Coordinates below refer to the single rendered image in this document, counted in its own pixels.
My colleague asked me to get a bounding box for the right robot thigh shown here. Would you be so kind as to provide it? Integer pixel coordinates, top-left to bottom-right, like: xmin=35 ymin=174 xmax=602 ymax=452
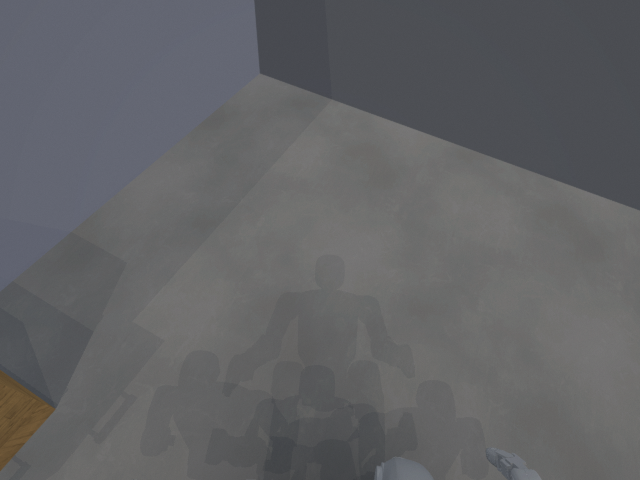
xmin=374 ymin=458 xmax=434 ymax=480

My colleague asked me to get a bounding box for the right robot hand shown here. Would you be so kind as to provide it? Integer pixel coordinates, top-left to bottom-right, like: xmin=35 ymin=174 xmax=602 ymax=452
xmin=486 ymin=447 xmax=542 ymax=480

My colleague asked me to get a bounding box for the cabinet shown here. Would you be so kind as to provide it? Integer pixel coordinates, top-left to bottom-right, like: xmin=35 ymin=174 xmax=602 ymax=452
xmin=0 ymin=370 xmax=56 ymax=471

